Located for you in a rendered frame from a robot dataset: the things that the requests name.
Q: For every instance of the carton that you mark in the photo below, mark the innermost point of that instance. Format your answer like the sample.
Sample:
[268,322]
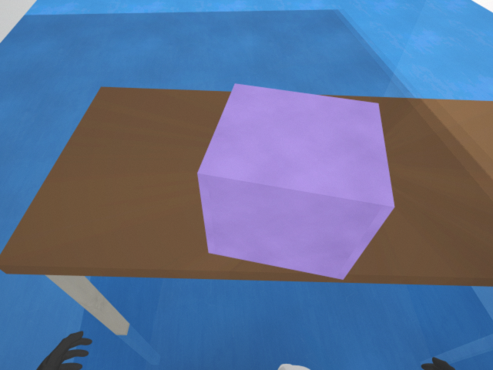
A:
[295,180]

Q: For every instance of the left robot hand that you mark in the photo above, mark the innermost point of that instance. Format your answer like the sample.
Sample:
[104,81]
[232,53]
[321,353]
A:
[55,359]

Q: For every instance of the table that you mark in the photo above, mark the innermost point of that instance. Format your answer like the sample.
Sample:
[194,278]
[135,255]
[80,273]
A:
[123,199]

